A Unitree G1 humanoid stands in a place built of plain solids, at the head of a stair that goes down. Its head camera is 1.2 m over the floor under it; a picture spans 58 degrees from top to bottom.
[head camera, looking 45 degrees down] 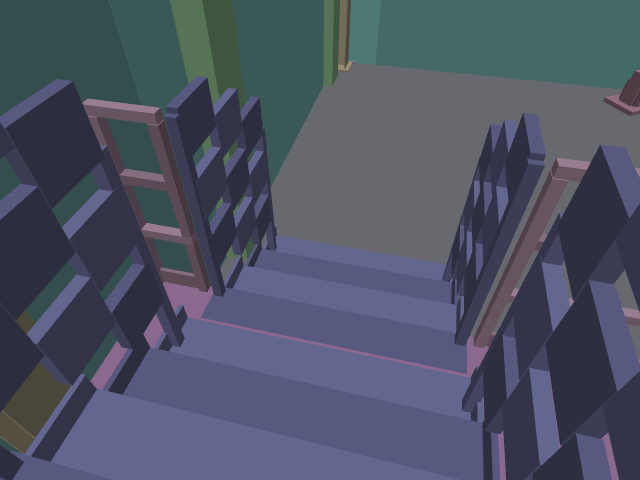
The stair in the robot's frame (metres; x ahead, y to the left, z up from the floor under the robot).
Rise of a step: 0.16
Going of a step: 0.26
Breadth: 1.32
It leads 14 degrees to the right of straight ahead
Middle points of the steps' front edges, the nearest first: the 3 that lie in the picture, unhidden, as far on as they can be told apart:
0.52 0.11 -0.16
0.77 0.05 -0.32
1.02 -0.01 -0.48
